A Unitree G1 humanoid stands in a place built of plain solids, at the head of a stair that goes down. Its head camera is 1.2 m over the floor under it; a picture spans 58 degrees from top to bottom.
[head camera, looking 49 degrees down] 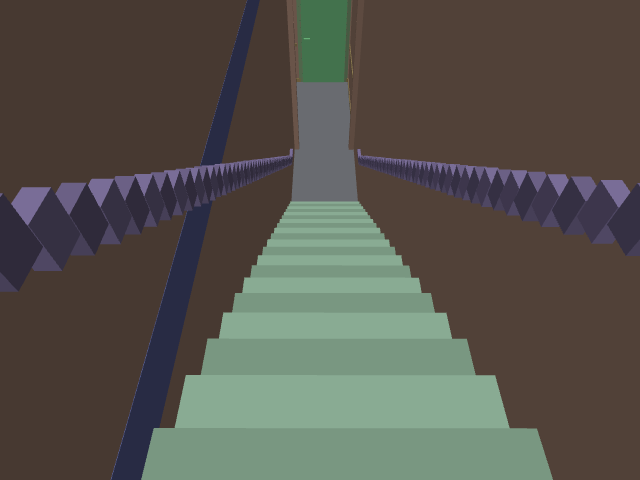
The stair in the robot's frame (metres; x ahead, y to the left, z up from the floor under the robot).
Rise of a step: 0.20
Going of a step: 0.26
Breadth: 1.29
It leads straight ahead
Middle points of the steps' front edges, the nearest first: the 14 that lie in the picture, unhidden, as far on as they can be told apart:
0.44 -0.08 -0.20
0.70 -0.08 -0.40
0.96 -0.08 -0.60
1.23 -0.08 -0.80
1.49 -0.08 -1.00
1.75 -0.08 -1.20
2.01 -0.08 -1.40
2.27 -0.08 -1.60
2.53 -0.08 -1.80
2.79 -0.08 -2.00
3.05 -0.08 -2.20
3.31 -0.08 -2.40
3.57 -0.08 -2.60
3.84 -0.08 -2.80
